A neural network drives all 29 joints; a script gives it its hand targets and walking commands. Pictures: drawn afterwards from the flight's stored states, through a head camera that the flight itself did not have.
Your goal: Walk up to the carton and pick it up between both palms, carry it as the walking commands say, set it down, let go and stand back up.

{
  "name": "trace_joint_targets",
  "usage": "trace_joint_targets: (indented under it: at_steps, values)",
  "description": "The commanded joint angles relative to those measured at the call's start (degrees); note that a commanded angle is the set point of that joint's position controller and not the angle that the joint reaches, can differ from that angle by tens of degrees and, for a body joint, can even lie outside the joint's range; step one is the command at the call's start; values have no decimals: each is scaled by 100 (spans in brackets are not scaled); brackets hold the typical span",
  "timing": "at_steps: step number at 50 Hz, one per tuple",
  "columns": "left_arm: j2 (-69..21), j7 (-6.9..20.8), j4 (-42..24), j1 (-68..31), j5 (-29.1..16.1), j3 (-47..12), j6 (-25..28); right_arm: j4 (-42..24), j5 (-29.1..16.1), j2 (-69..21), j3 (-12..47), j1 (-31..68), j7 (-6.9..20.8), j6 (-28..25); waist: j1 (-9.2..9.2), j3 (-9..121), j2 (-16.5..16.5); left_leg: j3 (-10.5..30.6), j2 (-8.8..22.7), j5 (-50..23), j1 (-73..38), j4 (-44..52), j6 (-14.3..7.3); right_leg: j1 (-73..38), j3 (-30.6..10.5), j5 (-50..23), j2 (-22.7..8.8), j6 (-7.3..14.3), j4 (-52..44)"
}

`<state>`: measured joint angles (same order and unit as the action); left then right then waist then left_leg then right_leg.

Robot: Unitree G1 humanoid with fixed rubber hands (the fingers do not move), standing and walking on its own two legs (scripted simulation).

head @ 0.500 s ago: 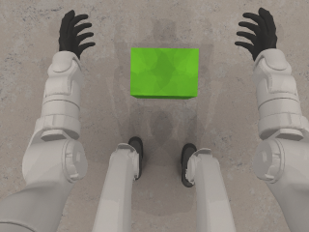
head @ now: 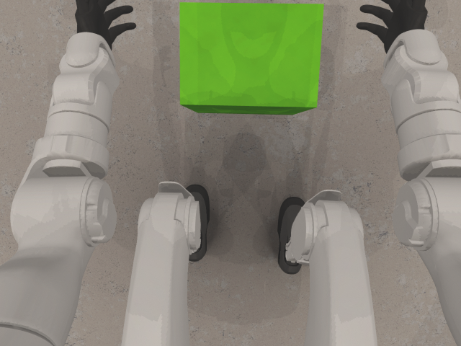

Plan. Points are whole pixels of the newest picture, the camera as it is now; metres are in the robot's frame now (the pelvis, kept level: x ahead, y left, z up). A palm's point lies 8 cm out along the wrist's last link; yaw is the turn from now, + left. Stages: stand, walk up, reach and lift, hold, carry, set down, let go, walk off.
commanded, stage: reach and lift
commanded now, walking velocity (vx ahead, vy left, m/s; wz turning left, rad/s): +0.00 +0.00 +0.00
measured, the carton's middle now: (247, 70) +0.53 +0.02 -0.35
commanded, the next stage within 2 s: none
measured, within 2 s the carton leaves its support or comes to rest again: neither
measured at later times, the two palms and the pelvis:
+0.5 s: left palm (133, 62) +0.51 +0.24 -0.28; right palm (350, 66) +0.53 -0.18 -0.30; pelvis -0.02 +0.00 -0.09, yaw +1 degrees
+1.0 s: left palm (142, 65) +0.51 +0.22 -0.28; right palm (345, 64) +0.53 -0.16 -0.28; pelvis -0.02 +0.00 -0.09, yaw +1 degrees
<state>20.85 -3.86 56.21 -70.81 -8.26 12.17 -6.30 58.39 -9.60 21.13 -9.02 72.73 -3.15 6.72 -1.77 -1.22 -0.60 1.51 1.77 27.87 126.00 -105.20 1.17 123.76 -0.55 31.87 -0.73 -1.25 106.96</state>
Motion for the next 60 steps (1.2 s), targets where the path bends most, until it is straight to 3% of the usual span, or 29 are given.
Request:
trace_joint_targets:
  at_steps: [1,3,5,6,7,11,12,14,15,18,19,21,24,26,28,34,37,39,41,47,48,51,52,53,54,56,58,59,60]
  values:
    - [705,-57,-279,-1316,-129,-33,301,-429,82,878,-141,1408,-86,-315,112,5967,-126,-388,-252,-1860,-3536,264,126,-2602,385,-1672,308,-121,-575]
    - [638,-106,-263,-1312,-230,-247,379,-401,-24,889,-34,1395,-100,-366,85,6205,103,-374,-250,-2014,-3775,38,156,-2537,445,-1736,321,-134,-287]
    - [703,-157,-542,-1515,-266,-168,452,-506,-46,948,3,1505,-131,-417,67,6264,71,-384,-251,-2171,-3749,-102,167,-2502,355,-1862,314,-102,-236]
    - [826,-171,-410,-1468,-229,-139,461,-505,-121,897,74,1605,-146,-436,-77,6193,36,-416,-242,-2168,-3652,-194,163,-2534,304,-1825,305,-115,-153]
    - [751,-202,-259,-1393,-278,-121,475,-612,-132,986,118,1626,-168,-473,34,6118,-118,-363,-220,-2061,-3496,-256,130,-2441,347,-1807,271,-130,-23]
    - [975,-300,-311,-1851,-343,-213,525,-314,-388,990,301,1934,-188,-432,-135,6147,-14,-430,-190,-1954,-3546,-435,142,-2469,291,-1688,229,-104,227]
    - [1020,-340,-291,-1915,-315,-225,540,-198,-473,968,424,1965,-197,-455,-310,6123,6,-473,-178,-1794,-3604,-499,141,-2505,277,-1542,212,-90,283]
    - [937,-341,-132,-1973,-385,-297,530,-221,-510,1038,507,2099,-209,-456,-92,6093,-99,-412,-163,-1737,-3582,-658,143,-2527,265,-1572,200,-106,435]
    - [832,-329,-208,-2102,-476,-486,539,-306,-629,968,603,2252,-200,-466,-155,6321,31,-428,-151,-1895,-3721,-755,141,-2793,236,-1723,215,-86,511]
    - [1000,-353,-95,-2584,-708,-673,537,-91,-656,1280,618,2586,-284,-473,-46,6332,-16,-453,-127,-1525,-3754,-988,134,-2840,256,-1371,146,-60,734]
    - [1134,-375,-463,-2866,-830,-788,566,-435,-707,1440,595,2833,-324,-495,-13,6755,117,-403,-110,-1751,-4192,-1035,116,-3021,286,-1530,169,-96,817]
    - [1028,-398,153,-2769,-1063,-1013,525,-88,-707,1558,699,2834,-383,-507,175,6724,18,-375,-118,-1793,-4287,-1226,133,-2935,269,-1479,105,-67,964]
    - [983,-304,-107,-2904,-1333,-1194,469,-420,-736,1673,716,2967,-381,-553,352,7108,-216,-231,-69,-2294,-4487,-1393,87,-3476,339,-2050,72,-81,1198]
    - [1112,-275,-165,-3068,-1334,-1096,478,-541,-790,1633,733,3087,-367,-537,267,7101,-215,-355,-68,-2089,-4243,-1425,76,-3663,207,-2016,55,-39,1141]
    - [1156,-257,356,-2793,-1260,-957,495,15,-846,1318,913,2846,-316,-465,15,5988,-248,-392,-72,-1785,-3785,-1352,43,-3108,226,-1586,27,-74,1116]
    - [1077,-219,863,-2558,-799,-745,549,628,-600,965,753,2326,-167,-427,-108,4888,106,-407,-71,-1453,-3641,-1258,65,-2240,235,-1099,72,-58,991]
    - [1154,-287,548,-2784,-647,-640,624,315,-675,1025,694,2643,-156,-519,-197,5101,229,-386,-95,-1677,-3865,-1270,86,-2160,274,-1168,87,-51,1006]
    - [1068,-301,646,-2931,-661,-597,630,324,-673,1066,722,2821,-161,-557,-142,5039,95,-303,-108,-1713,-3700,-1253,78,-2065,260,-1202,97,-26,1010]
    - [918,-261,795,-2771,-681,-640,571,324,-581,1076,709,2782,-178,-537,63,4869,32,-274,-132,-1654,-3650,-1252,65,-2070,267,-1220,131,-37,965]
    - [882,-247,427,-3249,-898,-855,618,364,-638,825,887,2955,-265,-537,125,5393,-53,-331,-101,-1455,-3582,-1216,64,-2709,200,-1238,110,-21,940]
    - [827,-272,478,-3179,-960,-958,633,330,-647,927,847,2957,-293,-553,187,5465,104,-323,-170,-1486,-3744,-1210,91,-2683,260,-1233,138,1,965]
    - [735,-314,687,-3195,-1098,-1082,611,229,-666,899,868,3081,-388,-559,271,5778,-16,-301,-177,-1478,-3837,-1280,48,-2950,215,-1273,163,-19,962]
    - [674,-312,543,-2997,-1070,-1184,614,182,-748,855,921,2908,-385,-579,176,5841,152,-287,-189,-1765,-4027,-1280,88,-2927,213,-1496,165,-19,1038]
    - [619,-319,535,-3133,-1061,-1128,608,134,-749,743,976,3043,-371,-603,223,5858,-30,-293,-178,-1853,-3970,-1324,51,-2876,215,-1529,177,-16,1029]
    - [642,-320,688,-2927,-979,-1098,622,299,-796,741,1061,2961,-358,-605,23,5754,62,-371,-183,-1786,-3917,-1301,65,-2892,232,-1492,183,-33,1041]
    - [325,-335,645,-2921,-1040,-1220,667,174,-927,384,1243,3012,-333,-636,-20,5792,64,-409,-212,-1812,-3930,-1270,65,-2888,214,-1530,203,-34,963]
    - [280,-344,785,-2744,-957,-1115,681,173,-788,426,1088,2888,-342,-655,97,5618,-11,-359,-258,-1738,-3792,-1220,40,-2749,250,-1483,232,-83,984]
    - [388,-363,815,-2812,-835,-941,695,188,-750,516,1025,2958,-342,-662,-79,5490,16,-340,-263,-1748,-3760,-1234,52,-2605,246,-1485,217,-82,992]
    - [259,-347,862,-2877,-857,-992,688,201,-716,387,1101,2921,-330,-635,51,5404,-106,-352,-256,-1654,-3708,-1206,47,-2757,245,-1461,238,-100,855]
